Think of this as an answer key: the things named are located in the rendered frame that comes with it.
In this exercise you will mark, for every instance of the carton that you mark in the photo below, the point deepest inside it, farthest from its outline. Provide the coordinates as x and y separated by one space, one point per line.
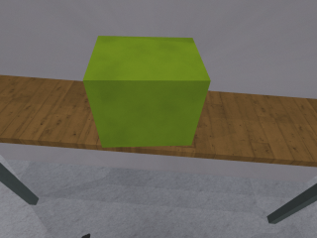
146 91

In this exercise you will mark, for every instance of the table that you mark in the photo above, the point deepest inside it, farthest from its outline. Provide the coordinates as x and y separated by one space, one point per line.
232 126

